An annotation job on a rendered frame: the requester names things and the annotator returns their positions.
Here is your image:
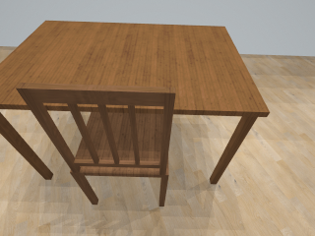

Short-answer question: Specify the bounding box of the chair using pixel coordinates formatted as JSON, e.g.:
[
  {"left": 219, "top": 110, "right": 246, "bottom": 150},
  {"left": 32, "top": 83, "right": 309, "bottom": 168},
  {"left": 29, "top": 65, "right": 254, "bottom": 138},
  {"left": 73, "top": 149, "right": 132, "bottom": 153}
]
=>
[{"left": 16, "top": 83, "right": 176, "bottom": 207}]

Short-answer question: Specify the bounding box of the table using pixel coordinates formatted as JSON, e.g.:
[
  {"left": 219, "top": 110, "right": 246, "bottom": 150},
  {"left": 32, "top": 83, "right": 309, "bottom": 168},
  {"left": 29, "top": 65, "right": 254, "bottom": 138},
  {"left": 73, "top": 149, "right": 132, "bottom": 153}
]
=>
[{"left": 0, "top": 20, "right": 270, "bottom": 185}]

